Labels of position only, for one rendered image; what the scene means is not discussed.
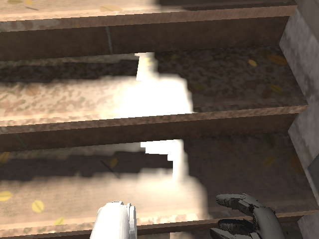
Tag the left robot thigh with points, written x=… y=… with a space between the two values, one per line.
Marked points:
x=116 y=221

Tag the robot right hand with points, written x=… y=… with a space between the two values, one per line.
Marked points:
x=264 y=225

